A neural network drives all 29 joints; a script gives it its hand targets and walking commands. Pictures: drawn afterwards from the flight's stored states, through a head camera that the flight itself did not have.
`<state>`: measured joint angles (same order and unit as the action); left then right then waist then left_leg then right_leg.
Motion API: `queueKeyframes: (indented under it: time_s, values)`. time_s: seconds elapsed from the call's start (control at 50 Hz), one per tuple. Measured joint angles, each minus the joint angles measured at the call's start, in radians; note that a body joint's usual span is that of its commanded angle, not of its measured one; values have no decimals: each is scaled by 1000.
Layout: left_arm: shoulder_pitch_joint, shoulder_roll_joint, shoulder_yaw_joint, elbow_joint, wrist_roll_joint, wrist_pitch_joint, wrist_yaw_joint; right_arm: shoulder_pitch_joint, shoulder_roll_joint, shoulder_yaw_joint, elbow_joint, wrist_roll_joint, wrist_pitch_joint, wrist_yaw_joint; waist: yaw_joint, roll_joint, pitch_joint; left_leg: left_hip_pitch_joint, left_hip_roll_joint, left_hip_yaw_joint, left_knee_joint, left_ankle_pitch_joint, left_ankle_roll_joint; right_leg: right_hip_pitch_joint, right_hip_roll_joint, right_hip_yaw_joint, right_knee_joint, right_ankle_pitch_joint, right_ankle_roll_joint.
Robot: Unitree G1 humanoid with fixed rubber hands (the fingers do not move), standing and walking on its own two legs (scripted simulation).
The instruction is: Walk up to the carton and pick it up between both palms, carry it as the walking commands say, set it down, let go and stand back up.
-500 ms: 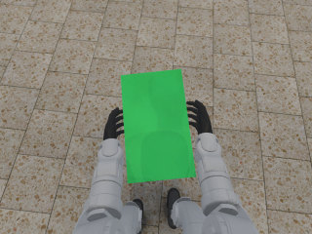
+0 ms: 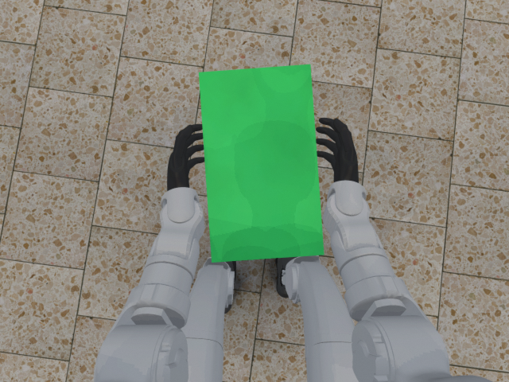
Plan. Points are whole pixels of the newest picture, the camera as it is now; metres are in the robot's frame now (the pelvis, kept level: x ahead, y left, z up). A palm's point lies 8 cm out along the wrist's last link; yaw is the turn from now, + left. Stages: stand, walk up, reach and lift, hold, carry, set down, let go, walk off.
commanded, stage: set down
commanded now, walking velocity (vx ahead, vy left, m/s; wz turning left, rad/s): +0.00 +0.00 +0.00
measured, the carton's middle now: (260, 170) +0.39 +0.01 -0.21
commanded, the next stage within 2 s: none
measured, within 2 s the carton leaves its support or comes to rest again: neither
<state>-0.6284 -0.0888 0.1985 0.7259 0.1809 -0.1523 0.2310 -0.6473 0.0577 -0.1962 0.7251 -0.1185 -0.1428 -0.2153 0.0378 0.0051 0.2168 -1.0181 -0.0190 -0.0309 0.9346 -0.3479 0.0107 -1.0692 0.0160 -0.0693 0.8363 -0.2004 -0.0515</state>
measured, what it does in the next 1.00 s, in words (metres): lowers itself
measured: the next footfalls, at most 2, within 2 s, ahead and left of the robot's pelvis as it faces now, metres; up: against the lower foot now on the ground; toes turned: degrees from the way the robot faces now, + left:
none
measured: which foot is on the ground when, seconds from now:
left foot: down 0.00-1.00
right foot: down 0.00-1.00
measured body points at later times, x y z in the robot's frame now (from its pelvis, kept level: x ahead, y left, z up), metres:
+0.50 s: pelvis -0.01 +0.00 -0.07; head +0.29 +0.00 +0.27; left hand +0.42 +0.14 -0.21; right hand +0.43 -0.11 -0.21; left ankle +0.04 +0.12 -0.67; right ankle +0.10 -0.09 -0.67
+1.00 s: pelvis -0.02 +0.01 -0.15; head +0.30 +0.01 +0.16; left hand +0.46 +0.14 -0.30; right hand +0.48 -0.11 -0.29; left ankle +0.04 +0.12 -0.67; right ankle +0.10 -0.09 -0.67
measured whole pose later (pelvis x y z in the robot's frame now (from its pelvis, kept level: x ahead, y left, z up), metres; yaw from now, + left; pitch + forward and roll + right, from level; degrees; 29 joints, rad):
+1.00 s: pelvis -0.02 +0.01 -0.15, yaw -1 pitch +42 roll -1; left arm -1.02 0.01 0.26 0.82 0.05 0.04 0.23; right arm -1.07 -0.05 -0.21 0.83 -0.09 0.07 -0.18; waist 0.02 0.01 0.05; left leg -1.77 -0.06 -0.03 1.60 -0.56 0.01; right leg -1.84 0.03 -0.04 1.50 -0.39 -0.04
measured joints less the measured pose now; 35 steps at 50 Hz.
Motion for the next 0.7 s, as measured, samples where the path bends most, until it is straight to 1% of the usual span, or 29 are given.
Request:
queueKeyframes:
  time_s: [0.08, 0.18, 0.3, 0.42, 0.54, 0.7]
  values:
    - [-27, 4, -5, 4, -12, 13, 4, -23, -12, 0, 7, 4, 6, 1, -10, 0, -26, -74, -4, 0, 67, -28, 0, -77, 0, 6, 73, -30, 0]
    - [-42, 5, -6, 17, -18, 24, 4, -25, -17, 0, 7, 28, 17, 5, -17, 0, -61, -163, -6, 0, 138, -59, 0, -170, 0, 7, 146, -60, 0]
    - [-70, 17, -6, 17, -54, 37, 4, -58, -22, 3, 7, 56, 35, 5, -5, 0, -93, -264, -8, 0, 216, -88, 0, -275, 7, 16, 222, -83, 0]
    - [-113, 40, -6, 17, -97, 57, 4, -114, -29, 8, 7, 57, 64, 1, 6, 0, -120, -349, -14, 0, 291, -112, -3, -367, 12, 26, 297, -99, 0]
    - [-167, 59, -6, 37, -105, 76, 4, -173, -44, 9, 19, 55, 90, 3, 7, 0, -138, -441, -17, 0, 371, -130, -3, -460, 12, 27, 371, -111, 0]
    - [-247, 80, -6, 47, -121, 123, 4, -245, -68, 8, 35, 54, 124, 15, 2, 0, -139, -573, -23, 0, 491, -154, -3, -591, 12, 27, 483, -128, 1]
